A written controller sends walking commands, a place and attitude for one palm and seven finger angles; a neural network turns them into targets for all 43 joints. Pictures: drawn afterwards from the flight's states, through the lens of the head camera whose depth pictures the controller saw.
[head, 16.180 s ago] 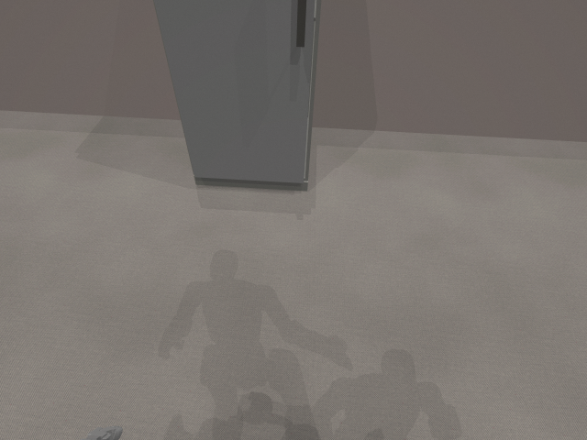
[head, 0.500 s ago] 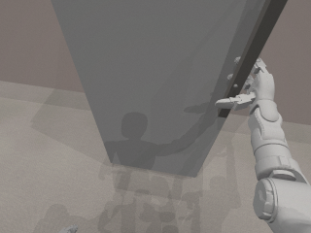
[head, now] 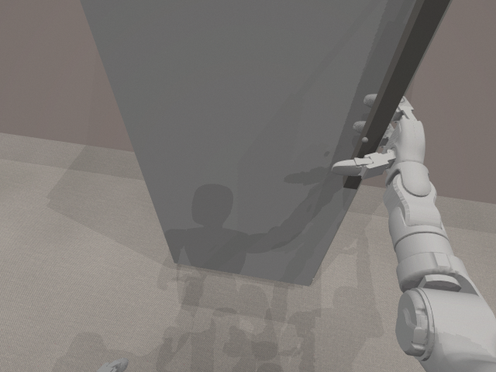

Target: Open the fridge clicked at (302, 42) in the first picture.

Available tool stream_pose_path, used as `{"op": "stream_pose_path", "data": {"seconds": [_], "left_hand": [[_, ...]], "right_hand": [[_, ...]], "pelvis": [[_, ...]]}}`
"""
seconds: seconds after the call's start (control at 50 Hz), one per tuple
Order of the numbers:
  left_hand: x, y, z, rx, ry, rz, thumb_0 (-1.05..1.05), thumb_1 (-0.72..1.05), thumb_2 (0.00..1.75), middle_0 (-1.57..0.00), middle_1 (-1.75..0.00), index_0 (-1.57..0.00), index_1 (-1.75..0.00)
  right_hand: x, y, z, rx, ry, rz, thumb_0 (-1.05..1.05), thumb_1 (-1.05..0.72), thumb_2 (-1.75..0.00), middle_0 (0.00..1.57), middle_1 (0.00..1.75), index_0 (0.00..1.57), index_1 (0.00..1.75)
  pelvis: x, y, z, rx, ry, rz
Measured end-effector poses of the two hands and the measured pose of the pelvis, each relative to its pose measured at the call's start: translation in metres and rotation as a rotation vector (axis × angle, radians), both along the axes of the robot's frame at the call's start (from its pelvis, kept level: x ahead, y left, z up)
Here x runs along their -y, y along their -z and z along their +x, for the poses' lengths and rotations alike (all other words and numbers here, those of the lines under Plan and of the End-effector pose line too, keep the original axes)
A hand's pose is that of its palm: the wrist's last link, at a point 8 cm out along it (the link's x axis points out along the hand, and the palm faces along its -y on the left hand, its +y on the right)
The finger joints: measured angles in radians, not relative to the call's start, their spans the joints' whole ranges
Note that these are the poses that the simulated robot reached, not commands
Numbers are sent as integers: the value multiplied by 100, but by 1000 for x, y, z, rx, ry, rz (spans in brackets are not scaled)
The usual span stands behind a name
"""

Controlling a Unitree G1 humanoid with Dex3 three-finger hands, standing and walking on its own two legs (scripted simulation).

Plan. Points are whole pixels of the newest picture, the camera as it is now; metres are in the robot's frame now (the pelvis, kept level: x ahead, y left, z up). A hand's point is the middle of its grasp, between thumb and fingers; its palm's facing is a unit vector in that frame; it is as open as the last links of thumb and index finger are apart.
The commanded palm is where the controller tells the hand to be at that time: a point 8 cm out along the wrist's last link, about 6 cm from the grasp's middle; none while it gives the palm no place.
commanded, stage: slide the fingers in behind the handle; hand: right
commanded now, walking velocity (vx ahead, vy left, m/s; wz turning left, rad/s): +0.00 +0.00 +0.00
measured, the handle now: (389, 82) +0.52 -0.15 +0.23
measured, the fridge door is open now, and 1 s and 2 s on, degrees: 0 0 0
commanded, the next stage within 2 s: grip the handle and tug to test in 0.24 s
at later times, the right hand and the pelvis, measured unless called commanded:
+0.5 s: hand (362, 137) +0.47 -0.12 +0.15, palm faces +0.05 +1.00 +0.00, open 13.5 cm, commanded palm +0.44 -0.17 +0.15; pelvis +0.00 +0.00 +0.00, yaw +0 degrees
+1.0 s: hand (363, 136) +0.47 -0.13 +0.15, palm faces +0.06 +1.00 +0.00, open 6.1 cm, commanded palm +0.44 -0.17 +0.15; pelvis +0.00 +0.00 +0.00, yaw +0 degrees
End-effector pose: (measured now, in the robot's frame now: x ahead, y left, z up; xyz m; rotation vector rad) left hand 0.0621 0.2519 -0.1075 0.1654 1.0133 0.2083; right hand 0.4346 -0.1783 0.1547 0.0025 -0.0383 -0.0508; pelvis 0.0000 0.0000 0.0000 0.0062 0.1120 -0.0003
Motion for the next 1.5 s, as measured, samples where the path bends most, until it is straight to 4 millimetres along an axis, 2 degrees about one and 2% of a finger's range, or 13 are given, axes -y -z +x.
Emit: {"op": "stream_pose_path", "data": {"seconds": [0.22, 0.4, 0.48, 0.7, 1.0, 1.2, 1.5], "left_hand": [[0, -2, 2, 12, 8, 13, 1, 90, 90, -20, -30, -21, -30], [2, 1, -6, -13, 7, 9, 1, 90, 90, -20, -30, -21, -30], [2, 3, -11, -25, 0, 4, 1, 90, 90, -20, -30, -21, -30], [1, 5, -16, -50, -1, 1, 1, 90, 90, -20, -30, -21, -30], [-4, 1, 3, -15, 4, 6, 1, 90, 90, -20, -30, -20, -30], [-2, 0, 12, -6, 14, 6, 1, 90, 90, -20, -30, -21, -30], [-3, -2, 10, 4, -20, -1, 1, 90, 90, -20, -30, -21, -30]], "right_hand": [[1, 1, 1, -7, -2, 2, -1, 50, -30, 30, 120, 29, 120], [-1, 0, 6, -6, -2, 1, -1, 50, -30, 30, 120, 30, 120], [-2, 1, 7, -5, 2, -2, -1, 44, -32, 31, 121, 30, 120], [-2, 2, 10, -5, 10, -5, 0, 5, -49, 35, 127, 33, 126], [0, 2, 11, -7, 7, -2, 1, -63, -78, 41, 136, 39, 136], [-1, 2, 11, -8, 8, 2, 1, -64, -78, 41, 139, 39, 139], [-1, 2, 10, -10, 5, 8, 2, -66, -76, 37, 140, 37, 139]], "pelvis": [[1, 0, -4, -1, 4, 1], [3, 1, -4, -11, 5, 0], [3, 1, -4, -13, 3, 0], [1, 1, -1, -19, 5, 0], [-1, 1, 4, -17, 4, 1], [-2, 0, 6, -16, 7, 0], [-1, -2, 10, -10, -14, -1]]}}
